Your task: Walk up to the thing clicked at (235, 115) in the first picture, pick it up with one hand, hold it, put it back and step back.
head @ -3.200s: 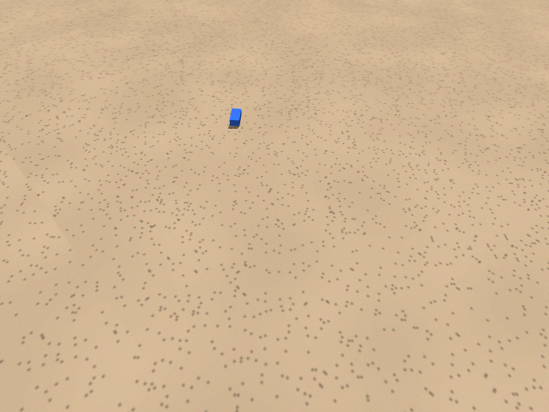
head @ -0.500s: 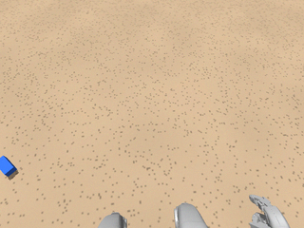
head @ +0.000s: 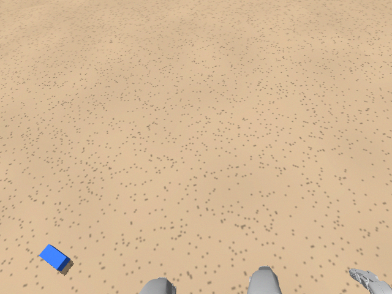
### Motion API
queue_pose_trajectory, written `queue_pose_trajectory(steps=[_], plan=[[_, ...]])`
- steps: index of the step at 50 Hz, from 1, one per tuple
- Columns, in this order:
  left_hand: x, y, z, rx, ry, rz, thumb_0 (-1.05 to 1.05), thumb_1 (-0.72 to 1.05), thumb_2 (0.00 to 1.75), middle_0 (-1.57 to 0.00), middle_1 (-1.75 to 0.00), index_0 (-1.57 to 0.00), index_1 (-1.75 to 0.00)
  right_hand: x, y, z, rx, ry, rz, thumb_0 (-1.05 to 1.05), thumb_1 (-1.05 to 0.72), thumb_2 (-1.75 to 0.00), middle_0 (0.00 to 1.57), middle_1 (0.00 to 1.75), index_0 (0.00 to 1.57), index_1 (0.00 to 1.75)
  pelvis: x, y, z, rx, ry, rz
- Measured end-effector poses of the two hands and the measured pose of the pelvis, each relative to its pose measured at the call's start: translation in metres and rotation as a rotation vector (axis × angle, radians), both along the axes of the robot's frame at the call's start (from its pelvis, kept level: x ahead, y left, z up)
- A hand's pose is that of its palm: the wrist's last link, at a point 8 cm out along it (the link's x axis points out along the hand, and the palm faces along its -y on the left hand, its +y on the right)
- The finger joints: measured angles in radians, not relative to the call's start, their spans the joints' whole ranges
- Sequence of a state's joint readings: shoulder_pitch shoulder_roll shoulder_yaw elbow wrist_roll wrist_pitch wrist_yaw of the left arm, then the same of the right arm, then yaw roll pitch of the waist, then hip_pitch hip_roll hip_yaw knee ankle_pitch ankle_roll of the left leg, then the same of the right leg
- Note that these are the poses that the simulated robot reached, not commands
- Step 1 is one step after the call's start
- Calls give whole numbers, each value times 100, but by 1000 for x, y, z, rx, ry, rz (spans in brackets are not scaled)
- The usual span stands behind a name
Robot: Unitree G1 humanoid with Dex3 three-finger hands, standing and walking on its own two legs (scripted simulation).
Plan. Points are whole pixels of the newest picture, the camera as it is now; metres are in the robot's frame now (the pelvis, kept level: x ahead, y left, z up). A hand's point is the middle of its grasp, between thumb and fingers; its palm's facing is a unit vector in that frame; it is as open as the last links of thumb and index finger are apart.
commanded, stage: walk up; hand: left
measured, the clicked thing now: (54, 257) +0.34 +0.70 -0.69
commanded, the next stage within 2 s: none
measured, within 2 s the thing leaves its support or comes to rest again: neither
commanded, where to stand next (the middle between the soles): -0.12 +0.62 m, yaw -24 degrees
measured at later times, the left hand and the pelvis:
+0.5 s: hand out of the picture +0.10 +0.50 -0.09, palm faces -0.15 -0.82 -0.55, open 7.4 cm; pelvis -0.04 +0.22 +0.02, yaw -8 degrees
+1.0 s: hand out of the picture +0.03 +0.73 -0.10, palm faces -0.28 -0.81 -0.51, open 7.4 cm; pelvis -0.11 +0.48 +0.02, yaw -16 degrees
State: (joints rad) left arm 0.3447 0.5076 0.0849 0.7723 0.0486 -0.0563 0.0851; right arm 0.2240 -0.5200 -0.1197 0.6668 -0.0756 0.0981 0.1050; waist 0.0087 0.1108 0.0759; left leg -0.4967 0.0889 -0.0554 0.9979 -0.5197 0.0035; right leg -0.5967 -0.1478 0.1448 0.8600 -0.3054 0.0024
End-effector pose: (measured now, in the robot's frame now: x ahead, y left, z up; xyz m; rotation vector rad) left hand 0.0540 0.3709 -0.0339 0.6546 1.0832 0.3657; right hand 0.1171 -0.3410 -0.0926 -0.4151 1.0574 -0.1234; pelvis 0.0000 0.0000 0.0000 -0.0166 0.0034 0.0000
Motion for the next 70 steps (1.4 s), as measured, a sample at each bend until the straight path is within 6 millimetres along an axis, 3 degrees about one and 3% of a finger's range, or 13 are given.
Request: queue_pose_trajectory(steps=[2,5,11,16,25,32,37,43,48,53,62,67,70], plan=[[7,33,-11,8,5,8,1,89,90,-21,-30,-21,-30,-14,23,1,-28,-5,-22,1,-90,-90,20,30,20,30,-3,26,-6,21,-14,-21],[23,58,-19,-13,25,11,1,90,90,-20,-30,-21,-30,-45,58,7,-33,21,-89,1,-90,-90,20,30,20,30,-5,57,2,-10,-16,-41],[54,70,-21,-129,48,-85,1,90,90,-20,-30,-20,-30,-99,123,25,-9,97,-190,1,-90,-90,21,30,20,30,-8,104,27,-10,-8,-76],[66,79,-21,-173,28,-166,1,90,90,-20,-30,-21,-30,-125,162,16,7,126,-233,1,-90,-90,21,30,21,30,-11,143,25,-1,-1,-117],[44,163,-10,-130,-39,-168,1,89,90,-21,-30,-21,-30,-118,238,5,38,80,-201,1,-90,-90,21,30,20,30,-38,225,20,-15,-46,-135],[35,277,-19,-73,-33,-207,1,89,90,-21,-30,-21,-30,-118,303,3,-21,1,-205,1,-90,-90,21,30,20,30,-55,317,-1,-3,-25,-174],[27,353,-31,-43,8,-148,1,90,90,-21,-30,-21,-30,-152,373,4,-33,17,-247,1,-90,-90,20,30,20,30,-69,377,-3,-21,-51,-206],[12,382,-27,-115,76,-167,1,90,90,-20,-30,-20,-30,-199,447,17,18,88,-304,1,-90,-90,21,30,20,30,-85,422,23,-24,-35,-225],[-6,391,-24,-161,105,-212,1,90,90,-20,-30,-20,-30,-226,487,11,41,103,-330,1,-90,-90,21,30,21,30,-98,462,27,-11,-19,-263],[-29,420,-24,-157,89,-252,1,90,90,-21,-30,-21,-30,-241,524,-4,57,110,-349,1,-90,-90,21,30,20,30,-120,501,21,-24,-40,-282],[-39,517,-11,-111,-1,-279,1,89,90,-21,-30,-21,-30,-261,591,1,33,59,-345,1,-90,-90,21,30,20,30,-156,592,17,11,-44,-278],[-39,594,-30,-101,-31,-288,1,89,90,-21,-30,-21,-30,-285,643,-2,-21,44,-369,1,-90,-90,20,30,20,30,-177,654,-1,46,-70,-304],[-48,622,-37,-113,-1,-251,1,90,90,-20,-30,-21,-30,-309,683,4,-7,59,-398,1,-90,-90,20,30,20,30,-186,678,5,-2,-72,-313]])
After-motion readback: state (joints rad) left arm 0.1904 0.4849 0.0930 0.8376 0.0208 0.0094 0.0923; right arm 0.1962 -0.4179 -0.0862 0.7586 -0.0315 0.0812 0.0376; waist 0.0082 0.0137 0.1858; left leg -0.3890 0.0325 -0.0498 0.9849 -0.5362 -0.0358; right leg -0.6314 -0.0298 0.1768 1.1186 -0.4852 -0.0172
